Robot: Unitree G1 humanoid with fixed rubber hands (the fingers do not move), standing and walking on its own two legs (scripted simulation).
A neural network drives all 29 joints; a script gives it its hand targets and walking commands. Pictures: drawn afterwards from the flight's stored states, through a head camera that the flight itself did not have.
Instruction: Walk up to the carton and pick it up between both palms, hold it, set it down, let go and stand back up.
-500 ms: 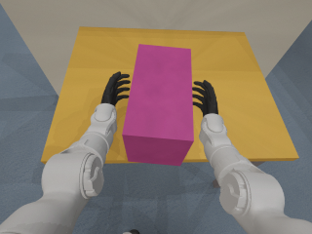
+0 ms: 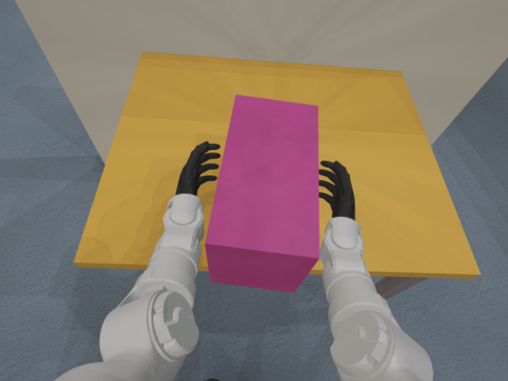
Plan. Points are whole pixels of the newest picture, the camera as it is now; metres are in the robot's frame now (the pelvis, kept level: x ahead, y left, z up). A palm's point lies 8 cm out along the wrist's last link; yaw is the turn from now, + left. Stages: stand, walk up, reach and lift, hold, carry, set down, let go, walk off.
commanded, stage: reach and lift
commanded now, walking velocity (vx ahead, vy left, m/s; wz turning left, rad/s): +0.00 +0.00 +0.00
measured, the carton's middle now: (264, 193) +0.45 +0.02 -0.04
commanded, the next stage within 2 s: none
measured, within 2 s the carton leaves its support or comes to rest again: leaves its support in 1.78 s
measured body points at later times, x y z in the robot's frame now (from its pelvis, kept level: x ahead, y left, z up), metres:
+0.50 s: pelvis +0.01 +0.00 +0.00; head +0.09 +0.04 +0.44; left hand +0.42 +0.15 +0.02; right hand +0.41 -0.10 +0.02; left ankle +0.01 +0.10 -0.74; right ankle -0.01 -0.12 -0.74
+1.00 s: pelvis +0.00 +0.00 +0.00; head +0.09 +0.04 +0.44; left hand +0.42 +0.15 +0.01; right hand +0.41 -0.10 +0.02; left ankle +0.01 +0.10 -0.74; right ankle -0.01 -0.12 -0.74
